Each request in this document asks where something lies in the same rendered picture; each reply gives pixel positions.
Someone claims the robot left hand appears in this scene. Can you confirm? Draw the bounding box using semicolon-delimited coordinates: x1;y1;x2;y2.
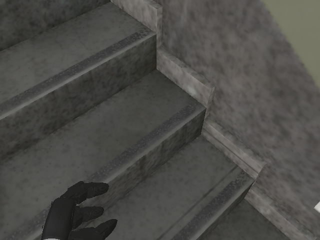
41;181;118;240

